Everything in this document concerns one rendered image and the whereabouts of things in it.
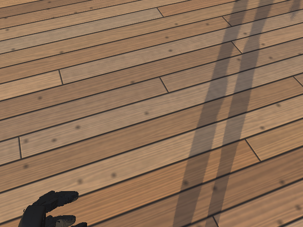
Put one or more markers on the left robot hand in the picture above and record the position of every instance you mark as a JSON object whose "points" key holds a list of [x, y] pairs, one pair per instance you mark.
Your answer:
{"points": [[35, 214]]}

